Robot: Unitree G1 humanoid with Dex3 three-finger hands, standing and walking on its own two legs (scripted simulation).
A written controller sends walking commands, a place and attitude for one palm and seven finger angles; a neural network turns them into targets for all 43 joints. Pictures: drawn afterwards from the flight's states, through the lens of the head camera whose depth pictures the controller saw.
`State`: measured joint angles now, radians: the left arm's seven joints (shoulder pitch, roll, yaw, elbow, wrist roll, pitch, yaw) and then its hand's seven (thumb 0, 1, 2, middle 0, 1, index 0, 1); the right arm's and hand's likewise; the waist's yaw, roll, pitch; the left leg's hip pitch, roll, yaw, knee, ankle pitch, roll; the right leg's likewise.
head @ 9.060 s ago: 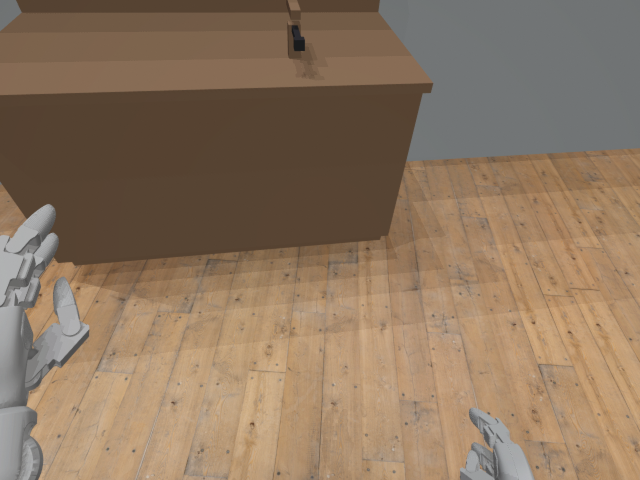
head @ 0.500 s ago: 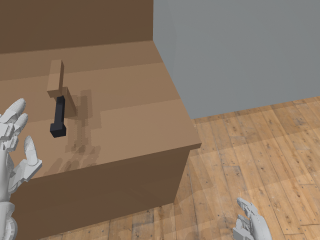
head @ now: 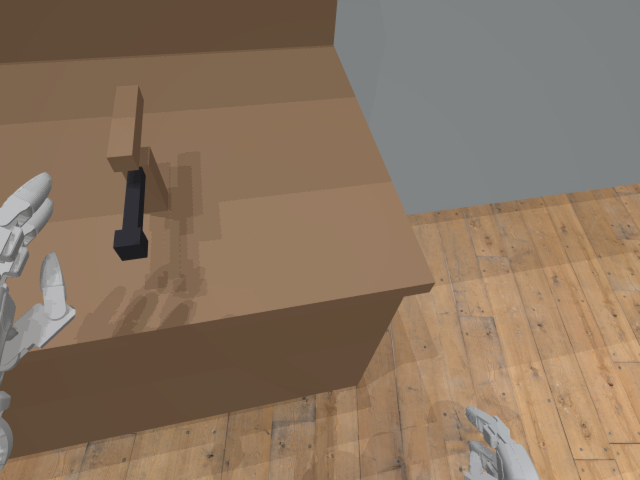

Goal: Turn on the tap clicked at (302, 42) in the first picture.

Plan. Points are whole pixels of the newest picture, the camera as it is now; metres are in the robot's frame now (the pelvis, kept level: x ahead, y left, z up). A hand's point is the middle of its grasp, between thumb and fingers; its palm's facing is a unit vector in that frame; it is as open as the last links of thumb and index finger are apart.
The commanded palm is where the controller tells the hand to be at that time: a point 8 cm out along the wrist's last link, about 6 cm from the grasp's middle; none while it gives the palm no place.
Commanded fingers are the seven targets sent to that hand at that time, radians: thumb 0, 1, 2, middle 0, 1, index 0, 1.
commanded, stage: come to a stop and stand still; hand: left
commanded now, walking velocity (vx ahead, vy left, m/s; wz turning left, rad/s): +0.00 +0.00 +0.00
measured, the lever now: (131, 244) +0.34 +0.26 +0.08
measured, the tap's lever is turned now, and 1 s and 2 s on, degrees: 0 0 0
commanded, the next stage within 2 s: look again from close up in 0.40 s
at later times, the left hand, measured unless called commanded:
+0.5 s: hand (33, 333) +0.20 +0.26 +0.16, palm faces +0.36 -0.85 -0.38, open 7.4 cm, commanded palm +0.14 +0.29 +0.18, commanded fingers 0.00 0.90 0.90 -0.20 -0.30 -0.20 -0.30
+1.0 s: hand (50, 328) +0.21 +0.25 +0.16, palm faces +0.34 -0.87 -0.36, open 7.4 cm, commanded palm +0.15 +0.28 +0.18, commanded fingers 0.00 0.90 0.90 -0.20 -0.30 -0.20 -0.30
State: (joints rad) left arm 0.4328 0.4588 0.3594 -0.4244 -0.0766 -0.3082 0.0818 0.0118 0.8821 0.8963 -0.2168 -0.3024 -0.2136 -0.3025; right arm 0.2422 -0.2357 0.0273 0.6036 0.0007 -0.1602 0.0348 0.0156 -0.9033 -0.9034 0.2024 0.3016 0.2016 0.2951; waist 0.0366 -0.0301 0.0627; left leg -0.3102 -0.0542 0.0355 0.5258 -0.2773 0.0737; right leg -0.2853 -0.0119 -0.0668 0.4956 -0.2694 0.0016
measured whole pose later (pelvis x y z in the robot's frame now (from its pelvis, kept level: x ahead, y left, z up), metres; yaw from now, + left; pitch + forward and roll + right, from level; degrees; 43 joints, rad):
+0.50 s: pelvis -0.02 +0.01 +0.00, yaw +0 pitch +1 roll -2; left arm 0.43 0.39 0.36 -0.47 -0.06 -0.22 0.09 0.01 0.88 0.90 -0.21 -0.30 -0.21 -0.30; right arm 0.17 -0.21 0.03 0.56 0.02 -0.11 0.00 0.02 -0.90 -0.90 0.20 0.30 0.20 0.30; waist 0.04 -0.02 0.06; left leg -0.28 -0.06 0.04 0.49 -0.24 0.09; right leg -0.24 -0.02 -0.06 0.44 -0.21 0.02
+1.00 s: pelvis -0.02 +0.01 +0.01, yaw -2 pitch +0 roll -1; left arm 0.42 0.35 0.34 -0.47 -0.04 -0.19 0.10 0.01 0.89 0.90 -0.21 -0.30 -0.21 -0.30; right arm 0.20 -0.19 0.04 0.57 0.01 -0.09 -0.02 0.02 -0.90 -0.90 0.20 0.30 0.20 0.30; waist 0.03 -0.02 0.05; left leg -0.22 -0.05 0.07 0.44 -0.22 0.08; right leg -0.21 0.00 -0.03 0.40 -0.19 0.01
